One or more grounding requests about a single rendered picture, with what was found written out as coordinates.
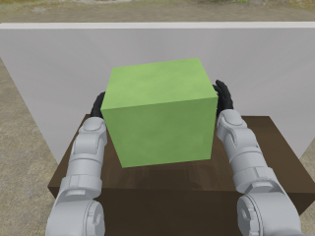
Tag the robot left forearm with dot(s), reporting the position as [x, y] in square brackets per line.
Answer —
[82, 181]

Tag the robot right forearm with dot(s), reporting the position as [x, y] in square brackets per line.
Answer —
[251, 174]

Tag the carton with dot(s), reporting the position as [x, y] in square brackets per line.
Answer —
[162, 112]

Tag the robot left hand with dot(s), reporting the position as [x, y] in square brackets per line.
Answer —
[97, 106]

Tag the pedestal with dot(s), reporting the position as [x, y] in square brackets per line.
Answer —
[188, 198]

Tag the robot right hand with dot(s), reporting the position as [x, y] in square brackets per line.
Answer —
[224, 97]

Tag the right robot upper arm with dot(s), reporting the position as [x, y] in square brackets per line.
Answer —
[267, 214]

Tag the left robot upper arm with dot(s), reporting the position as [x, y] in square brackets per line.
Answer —
[77, 218]

